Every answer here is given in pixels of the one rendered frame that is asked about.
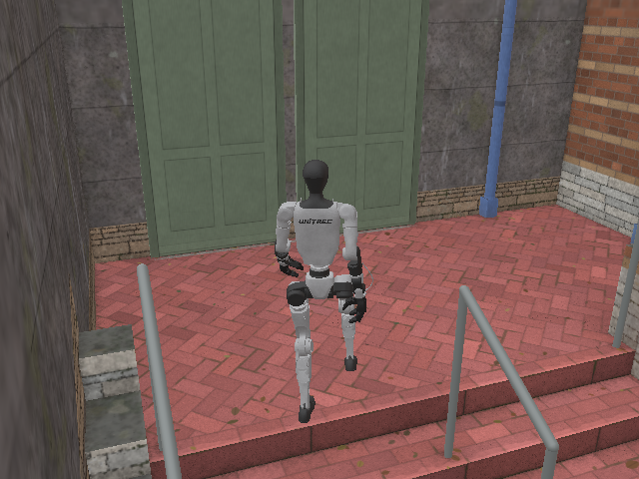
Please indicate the robot right hand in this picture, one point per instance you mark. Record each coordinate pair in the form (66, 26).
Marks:
(359, 310)

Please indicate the robot left hand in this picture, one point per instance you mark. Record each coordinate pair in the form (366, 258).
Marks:
(293, 263)

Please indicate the right robot upper arm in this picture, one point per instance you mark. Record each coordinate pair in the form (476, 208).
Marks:
(349, 214)

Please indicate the left robot upper arm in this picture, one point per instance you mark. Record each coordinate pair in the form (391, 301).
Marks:
(284, 216)

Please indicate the robot right forearm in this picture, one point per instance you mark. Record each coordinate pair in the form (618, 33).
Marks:
(356, 276)

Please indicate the robot left shin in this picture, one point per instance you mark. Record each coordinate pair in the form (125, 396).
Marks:
(304, 375)

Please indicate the humanoid robot torso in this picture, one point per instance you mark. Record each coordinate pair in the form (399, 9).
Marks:
(317, 236)

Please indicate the robot left forearm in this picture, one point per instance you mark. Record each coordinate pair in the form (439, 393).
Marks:
(283, 258)

